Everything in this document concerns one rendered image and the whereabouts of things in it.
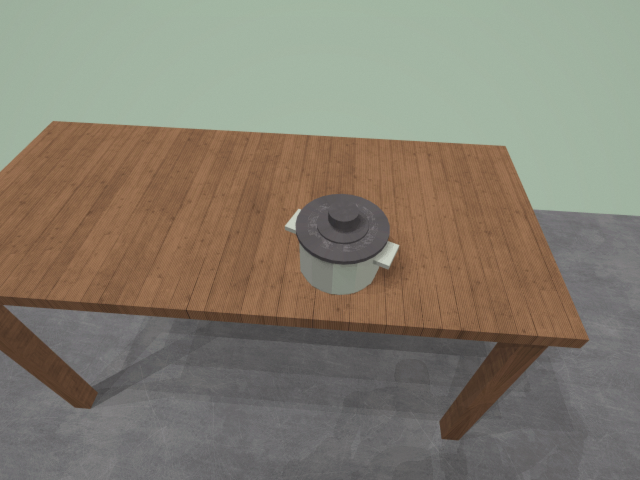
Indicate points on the knob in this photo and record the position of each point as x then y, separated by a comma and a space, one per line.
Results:
343, 215

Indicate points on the pot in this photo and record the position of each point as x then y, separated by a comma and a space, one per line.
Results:
341, 279

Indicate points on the table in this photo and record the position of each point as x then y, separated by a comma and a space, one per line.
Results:
190, 223

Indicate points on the lid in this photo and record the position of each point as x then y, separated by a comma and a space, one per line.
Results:
327, 243

